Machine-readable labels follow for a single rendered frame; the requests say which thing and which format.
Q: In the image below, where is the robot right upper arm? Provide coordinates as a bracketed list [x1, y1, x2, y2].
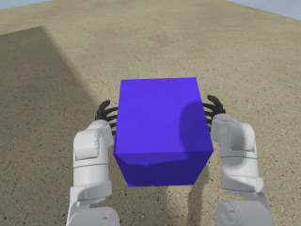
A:
[215, 200, 275, 226]

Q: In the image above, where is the robot left upper arm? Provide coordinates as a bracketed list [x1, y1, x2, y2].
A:
[68, 206, 120, 226]

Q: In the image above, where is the right robot forearm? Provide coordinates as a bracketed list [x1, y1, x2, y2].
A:
[211, 113, 275, 226]

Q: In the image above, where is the carton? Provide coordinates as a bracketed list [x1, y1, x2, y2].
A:
[113, 77, 214, 187]

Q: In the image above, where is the robot right hand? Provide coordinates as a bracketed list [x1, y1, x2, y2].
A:
[202, 95, 226, 132]

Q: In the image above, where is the left robot forearm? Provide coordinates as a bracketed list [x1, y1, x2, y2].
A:
[66, 120, 114, 226]

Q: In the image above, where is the robot left hand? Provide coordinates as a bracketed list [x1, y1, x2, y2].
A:
[95, 100, 119, 136]

